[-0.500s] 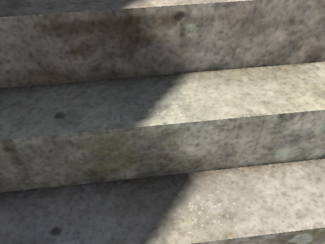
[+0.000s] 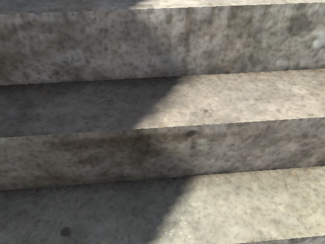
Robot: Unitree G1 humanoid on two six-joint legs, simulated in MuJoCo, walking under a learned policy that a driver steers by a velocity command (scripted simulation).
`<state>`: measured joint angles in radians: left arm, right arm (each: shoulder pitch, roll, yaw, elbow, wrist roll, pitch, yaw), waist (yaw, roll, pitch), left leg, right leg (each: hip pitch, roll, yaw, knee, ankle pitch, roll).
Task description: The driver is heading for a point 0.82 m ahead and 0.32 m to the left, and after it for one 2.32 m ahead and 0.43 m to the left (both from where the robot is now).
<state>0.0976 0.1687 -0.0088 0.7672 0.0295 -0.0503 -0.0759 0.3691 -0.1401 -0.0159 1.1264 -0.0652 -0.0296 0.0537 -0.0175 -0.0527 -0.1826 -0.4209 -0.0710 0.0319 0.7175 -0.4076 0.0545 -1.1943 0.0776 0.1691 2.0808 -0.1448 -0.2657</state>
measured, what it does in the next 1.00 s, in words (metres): climbs, turning left: right foot 0.22 m higher, then left foot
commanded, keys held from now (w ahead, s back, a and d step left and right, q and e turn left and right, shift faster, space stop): no key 0.12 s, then q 0.88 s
